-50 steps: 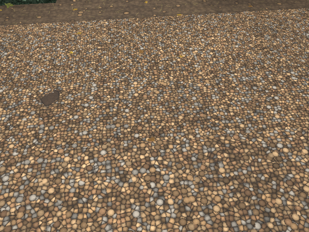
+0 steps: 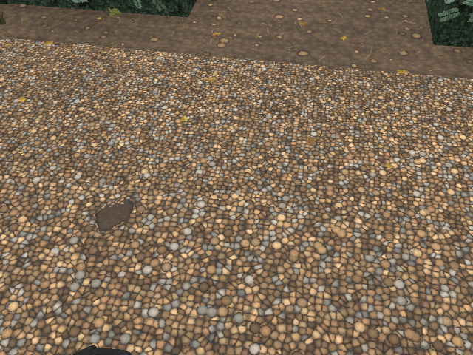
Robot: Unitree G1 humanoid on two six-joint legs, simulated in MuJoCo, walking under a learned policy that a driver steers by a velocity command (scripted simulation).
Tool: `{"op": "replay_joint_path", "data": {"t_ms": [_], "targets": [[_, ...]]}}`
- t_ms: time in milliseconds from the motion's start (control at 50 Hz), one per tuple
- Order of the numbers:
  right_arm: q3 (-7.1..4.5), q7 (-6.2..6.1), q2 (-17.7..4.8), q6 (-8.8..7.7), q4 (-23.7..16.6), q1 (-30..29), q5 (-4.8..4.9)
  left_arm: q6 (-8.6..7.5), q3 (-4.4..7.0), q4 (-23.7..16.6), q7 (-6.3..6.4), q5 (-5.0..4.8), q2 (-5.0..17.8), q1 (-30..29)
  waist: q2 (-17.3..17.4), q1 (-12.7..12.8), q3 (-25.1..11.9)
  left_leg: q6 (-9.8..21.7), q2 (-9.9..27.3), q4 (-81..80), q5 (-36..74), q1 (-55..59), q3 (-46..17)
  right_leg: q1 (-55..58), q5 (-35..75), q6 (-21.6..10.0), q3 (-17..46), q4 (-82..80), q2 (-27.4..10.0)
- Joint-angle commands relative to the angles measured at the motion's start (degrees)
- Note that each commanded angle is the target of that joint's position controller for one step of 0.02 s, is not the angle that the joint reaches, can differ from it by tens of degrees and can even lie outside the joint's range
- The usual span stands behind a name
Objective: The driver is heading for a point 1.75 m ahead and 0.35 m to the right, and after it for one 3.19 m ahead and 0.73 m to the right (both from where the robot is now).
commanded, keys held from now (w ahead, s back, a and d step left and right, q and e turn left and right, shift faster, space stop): w+e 0.74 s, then w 0.18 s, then w+q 0.08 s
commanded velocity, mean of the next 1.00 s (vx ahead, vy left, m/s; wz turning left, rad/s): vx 0.50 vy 0.00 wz -0.28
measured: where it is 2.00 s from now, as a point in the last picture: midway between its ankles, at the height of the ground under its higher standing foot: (292, 205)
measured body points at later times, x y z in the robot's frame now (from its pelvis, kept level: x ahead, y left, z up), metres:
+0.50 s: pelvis +0.27 -0.04 +0.00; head +0.27 -0.04 +0.45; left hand +0.24 +0.21 -0.14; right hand +0.46 -0.27 -0.08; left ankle +0.29 +0.08 -0.73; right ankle +0.17 -0.13 -0.71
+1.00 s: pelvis +0.55 -0.17 -0.15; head +0.56 -0.19 +0.30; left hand +0.80 -0.03 -0.25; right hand +0.32 -0.29 -0.29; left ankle +0.36 +0.07 -0.64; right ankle +0.58 -0.27 -0.89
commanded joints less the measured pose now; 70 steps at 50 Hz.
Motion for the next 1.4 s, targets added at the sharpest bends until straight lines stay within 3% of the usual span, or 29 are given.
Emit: {"op": "replay_joint_path", "data": {"t_ms": [20,40,60,80,100,160,240,320,360,400,440,480,500,520,540,620,680,720,800,880,940,960,980,1000,1040,1080,1200,1300,1400], "targets": [[-2.12,-0.44,-8.28,-1.23,-7.49,-9.14,-0.83,-1.57,3.99,4.93,0.18,0.23,11.37,21.23,-1.0,13.29,-2.86,4.9,5.95,7.28,23.34,-27.08,-5.78,37.71,3.96,-4.79,-3.53,6.09,1.31],[-1.0,-0.45,-1.51,-1.48,-7.51,-1.46,-0.85,-1.65,4.88,7.61,-0.2,-0.54,16.11,32.93,-14.13,13.69,-14.72,-0.36,-3.37,24.88,1.4,-30.29,0.93,53.39,13.6,-16.12,14.87,-2.23,-10.46],[-1.12,-0.86,-0.81,-1.66,-6.63,3.73,0.28,-1.16,3.95,8.53,-1.67,-0.74,14.91,37.65,-19.26,12.65,-18.67,-2.2,-5.71,43.5,-16.82,-41.16,-0.67,59.04,-0.01,-23.94,39.92,-12.87,-18.98],[-1.79,-2.28,-4.1,-1.1,-6.63,-3.46,0.46,-1.69,4.04,9.34,-1.68,-0.6,12.14,35.26,-10.87,14.13,-5.75,-0.33,-2.17,47.07,-12.06,-49.14,-4.31,48.92,-22.75,-18.25,40.09,-17.4,-15.96],[-1.45,-4.31,-4.32,-0.86,-6.43,-6.43,0.01,-1.59,3.34,7.39,-1.11,-1.98,8.86,26.03,-5.58,11.18,-1.37,0.62,2.49,46.26,-5.28,-46.9,-3.14,38.53,-36.62,-14.49,33.45,-19.53,-13.34],[0.34,-7.05,-0.87,-0.25,-6.9,-9.55,-2.64,-1.26,1.27,5.25,0.95,-2.05,2.34,15.01,-1.15,5.09,-1.36,-0.3,9.88,35.25,2.17,-33.63,-2.39,22.72,-23.67,-14.26,27.28,-23.88,-10.17],[0.61,-6.24,-2.55,0.88,-8.7,-15.06,0.07,-2.94,2.96,6.85,-0.03,-1.89,4.59,16.06,0.11,6.2,-1.41,-4.87,8.87,17.48,11.46,-23.98,2.26,18.27,-8.04,-12.86,13.89,-25.13,-3.68],[1.08,-4.78,-2.32,2.02,-11.25,-18.58,-0.53,-2.1,3.97,8.8,-3.38,-0.98,6.28,21.98,-1.98,7.35,0.48,-4.27,6.95,12.93,16.86,-15.31,5.2,11.03,-9.92,-13.78,13.43,-22.65,-2.65],[0.71,-5.29,-3.78,1.49,-13.31,-21.97,-0.39,-1.94,4.08,8.82,-3.43,-0.9,5.77,24.39,-1.7,8.39,1.17,-3.35,6.72,9.65,14.36,-16.52,5.21,14.97,-8.91,-15.11,16.93,-20.33,-4.1],[0.31,-5.93,-4.77,0.48,-12.94,-17.06,-1.47,-1.95,3.88,8.37,-1.94,1.61,3.98,24.78,-1.76,7.17,-0.98,-2.52,6.9,17.84,14.94,-16.85,3.62,19.46,0.51,-15.91,18.64,-11.88,-5.34],[-0.55,-7.09,-5.91,0.17,-14.92,-17.26,0.06,-2.0,5.09,7.68,-1.33,0.6,6.21,22.95,-1.33,5.33,-0.73,-0.8,5.56,7.14,8.03,-13.69,4.09,22.62,9.12,-15.34,19.89,-5.57,-4.82],[-1.28,-8.31,-7.05,-1.15,-11.96,-3.24,2.83,-2.18,5.97,5.67,-3.08,-0.03,8.25,19.21,3.74,-1.76,-6.19,5.38,7.49,0.24,11.27,15.76,1.41,2.59,11.75,-11.44,14.54,13.96,2.56],[-0.94,-8.95,-9.64,-1.65,-9.76,5.7,2.4,-2.33,3.95,4.4,-4.1,0.92,-0.52,23.1,13.92,-0.69,-14.19,19.36,21.53,0.72,37.65,31.84,-16.24,-10.64,-23.59,-5.12,6.11,36.0,11.15],[-1.01,-6.77,-8.13,-1.68,-9.78,5.88,-0.08,-3.47,3.92,3.73,-4.19,0.02,-0.81,23.57,13.57,-0.79,-7.73,28.02,33.26,-7.5,34.27,25.54,-33.66,-25.37,-36.74,-2.94,4.93,46.41,10.91],[-1.45,-6.01,-6.84,-1.59,-9.44,0.41,-0.62,-2.48,5.23,3.62,-3.25,-0.75,3.51,19.81,4.64,0.7,4.19,24.4,34.55,-10.39,30.01,13.83,-30.08,-27.3,-30.58,-2.24,7.8,49.52,5.01],[2.07,-8.11,3.9,-0.93,-10.01,-8.34,1.19,1.07,3.34,2.19,-2.07,2.53,-3.05,13.64,4.61,3.76,3.28,11.51,19.26,-13.59,20.04,-0.83,-3.51,-13.5,-13.4,-0.67,2.25,29.86,-1.79],[2.14,-10.22,1.88,-1.8,-7.86,-4.12,-1.65,0.42,2.8,2.4,-5.37,2.42,-2.18,12.1,3.05,2.23,3.13,7.95,15.27,-7.12,17.54,-2.98,3.81,-11.77,16.57,-1.91,2.61,15.0,-3.44],[1.98,-9.2,-1.46,-2.04,-5.39,0.24,-1.37,0.63,2.5,2.07,-5.2,1.51,-2.21,9.82,4.42,1.95,1.41,6.99,11.51,-3.59,11.53,-14.05,10.23,3.58,31.94,-2.27,-2.43,4.17,-1.65],[3.14,-6.16,-1.2,-2.21,0.6,7.84,-0.59,2.39,2.84,-2.14,-3.59,2.23,2.89,1.01,1.57,0.8,9.61,8.9,18.51,0.91,6.41,-12.46,3.88,3.36,25.29,-2.88,-1.97,-0.47,-2.82],[2.28,-7.25,-5.73,-0.23,5.41,13.99,0.33,3.58,2.13,-2.47,-2.78,2.74,2.14,-4.46,-0.24,-2.0,12.75,5.83,18.45,8.29,7.61,0.34,1.69,3.06,20.57,-2.16,-2.57,-14.49,-3.69],[2.03,-3.47,-7.04,1.73,8.6,17.81,-3.57,1.97,6.68,7.07,-1.45,1.4,10.67,23.04,-5.42,8.18,0.01,-0.3,11.75,36.33,17.94,-15.66,9.67,48.81,32.31,-5.13,-6.68,-11.97,-1.78],[4.52,-1.66,3.37,1.49,9.32,27.71,-2.68,2.49,7.56,8.89,-2.37,0.71,14.04,35.77,-13.6,8.85,-21.47,-4.9,5.88,60.78,-11.1,-31.18,10.75,82.67,61.6,-19.56,2.17,11.61,-13.23],[3.38,-0.36,-2.97,1.01,4.99,16.91,0.53,3.25,7.75,11.54,-2.81,1.5,11.41,45.22,-11.35,17.88,-26.54,-5.88,3.56,79.54,-26.46,-40.7,6.41,88.16,60.84,-23.46,10.73,10.24,-19.01],[2.81,0.23,-4.79,0.07,-1.14,1.56,2.67,3.5,7.57,12.06,-1.51,1.78,9.65,45.58,-3.49,20.81,-16.33,-3.98,5.95,75.31,-21.34,-53.21,3.5,78.87,32.87,-18.51,13.37,0.94,-19.06],[1.71,-1.65,-5.53,-2.04,-3.93,-4.72,2.22,3.67,7.59,9.65,-1.45,0.56,11.23,29.71,-0.95,12.68,-0.07,-0.83,12.04,68.03,-11.72,-49.03,2.56,43.57,6.99,-16.88,13.55,-11.61,-19.16],[2.51,-4.04,-0.05,-2.12,-2.48,-4.41,0.27,1.13,3.24,5.84,-1.21,1.05,-0.18,18.23,2.82,4.06,5.66,1.44,16.56,37.98,8.79,-31.42,-0.55,16.76,15.34,-16.44,5.63,-22.05,-16.34],[3.3,-2.94,2.42,1.23,-4.72,-5.91,0.89,-1.2,4.7,8.32,-0.47,1.21,2.46,18.99,1.2,1.67,3.18,2.1,15.49,14.41,22.74,-29.2,-0.74,24.07,23.94,-14.91,-4.4,-25.87,-15.06],[1.23,-2.44,-3.2,1.53,-7.27,-16.55,1.2,-0.78,4.25,10.39,-0.91,1.6,2.58,23.56,0.32,5.12,6.46,2.18,10.84,9.18,32.26,-31.45,1.88,31.4,15.61,-10.4,-12.11,-25.14,-12.03],[-0.84,-3.23,-5.86,0.74,-10.21,-24.04,0.96,0.23,5.3,11.54,-0.08,1.44,6.37,26.55,-2.17,5.42,7.58,4.08,4.8,7.9,16.03,-26.07,8.92,38.81,25.68,-7.91,-16.03,-18.96,-13.22]]}}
